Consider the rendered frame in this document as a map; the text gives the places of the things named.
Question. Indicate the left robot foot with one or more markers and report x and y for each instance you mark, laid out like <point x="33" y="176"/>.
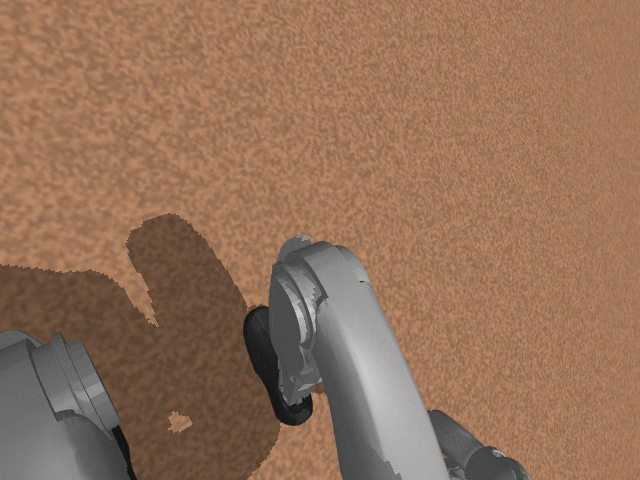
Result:
<point x="124" y="447"/>

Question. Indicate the right robot arm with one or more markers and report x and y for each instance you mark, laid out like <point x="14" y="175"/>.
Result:
<point x="489" y="463"/>

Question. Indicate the right robot foot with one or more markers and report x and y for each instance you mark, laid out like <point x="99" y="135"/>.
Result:
<point x="265" y="363"/>

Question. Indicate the right robot hand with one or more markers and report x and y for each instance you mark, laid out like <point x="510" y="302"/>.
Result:
<point x="456" y="443"/>

